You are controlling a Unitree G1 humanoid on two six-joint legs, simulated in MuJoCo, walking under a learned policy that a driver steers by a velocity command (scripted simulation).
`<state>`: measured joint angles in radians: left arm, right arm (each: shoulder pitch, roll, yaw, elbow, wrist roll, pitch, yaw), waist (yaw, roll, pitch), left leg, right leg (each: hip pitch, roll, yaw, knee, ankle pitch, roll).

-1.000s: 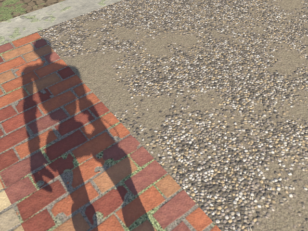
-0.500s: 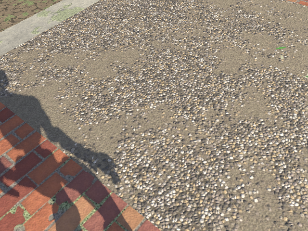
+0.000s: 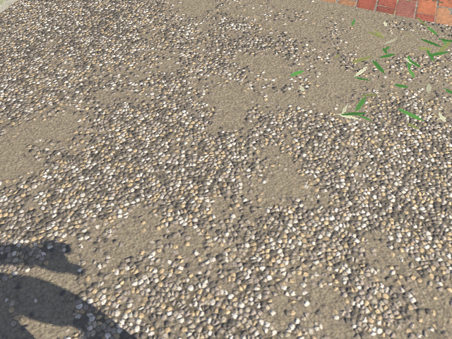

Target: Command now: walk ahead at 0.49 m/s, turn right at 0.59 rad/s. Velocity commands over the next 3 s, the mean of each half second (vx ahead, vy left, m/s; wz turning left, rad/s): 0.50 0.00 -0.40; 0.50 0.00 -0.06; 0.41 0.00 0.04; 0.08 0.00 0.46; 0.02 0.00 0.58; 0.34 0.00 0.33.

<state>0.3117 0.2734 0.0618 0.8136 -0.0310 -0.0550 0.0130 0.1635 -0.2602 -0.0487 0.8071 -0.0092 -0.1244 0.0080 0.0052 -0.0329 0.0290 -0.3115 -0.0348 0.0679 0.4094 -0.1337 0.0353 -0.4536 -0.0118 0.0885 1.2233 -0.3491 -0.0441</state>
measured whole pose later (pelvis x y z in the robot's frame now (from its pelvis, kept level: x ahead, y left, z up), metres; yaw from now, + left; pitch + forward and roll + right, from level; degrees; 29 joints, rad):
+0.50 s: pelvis +0.26 -0.09 +0.00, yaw -11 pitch +2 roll +1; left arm 0.21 0.26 0.05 0.69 -0.01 -0.07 -0.03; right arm 0.26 -0.29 -0.04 0.89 0.03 -0.10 0.02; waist -0.02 0.02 0.03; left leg -0.41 0.09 0.00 1.20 -0.39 0.02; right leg -0.38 0.03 -0.04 0.53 -0.18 -0.07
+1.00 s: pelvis +0.55 -0.09 -0.01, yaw -12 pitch +3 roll +0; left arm 0.37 0.28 0.05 0.87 -0.02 -0.07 0.00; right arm 0.09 -0.26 -0.04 0.79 0.01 -0.10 0.04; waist 0.03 -0.01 0.03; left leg -0.47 -0.01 0.06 0.58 -0.16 0.07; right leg -0.23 0.01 0.06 1.05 -0.47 -0.03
